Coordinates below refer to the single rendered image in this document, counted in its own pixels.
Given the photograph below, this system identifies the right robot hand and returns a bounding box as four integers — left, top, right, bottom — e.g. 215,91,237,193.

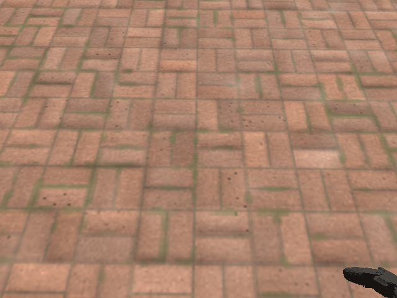
343,267,397,298

